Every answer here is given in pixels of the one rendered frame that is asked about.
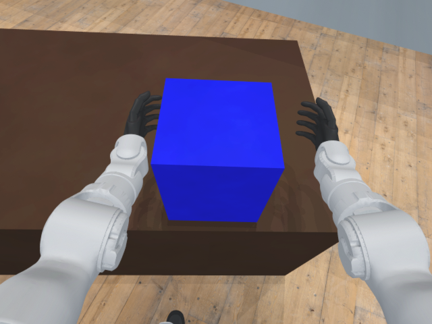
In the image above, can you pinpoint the robot left hand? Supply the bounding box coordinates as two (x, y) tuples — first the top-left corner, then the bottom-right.
(124, 90), (162, 138)

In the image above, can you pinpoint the robot right upper arm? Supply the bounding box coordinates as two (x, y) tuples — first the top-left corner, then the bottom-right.
(337, 209), (432, 324)

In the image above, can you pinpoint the carton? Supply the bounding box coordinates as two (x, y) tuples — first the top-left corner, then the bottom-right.
(151, 78), (285, 222)

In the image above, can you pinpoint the robot right hand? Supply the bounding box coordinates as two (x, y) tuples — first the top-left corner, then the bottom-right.
(296, 97), (339, 151)

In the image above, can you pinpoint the robot left forearm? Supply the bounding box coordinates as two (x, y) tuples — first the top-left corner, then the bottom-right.
(40, 134), (149, 255)

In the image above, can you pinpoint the robot right forearm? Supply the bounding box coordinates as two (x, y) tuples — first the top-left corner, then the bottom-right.
(314, 140), (430, 267)

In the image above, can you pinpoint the pedestal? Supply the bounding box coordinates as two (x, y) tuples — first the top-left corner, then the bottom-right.
(0, 28), (339, 275)

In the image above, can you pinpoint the left robot foot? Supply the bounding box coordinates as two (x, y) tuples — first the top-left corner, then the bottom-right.
(166, 310), (185, 324)

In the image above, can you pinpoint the robot left upper arm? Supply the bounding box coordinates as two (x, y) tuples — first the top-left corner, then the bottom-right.
(0, 197), (129, 324)

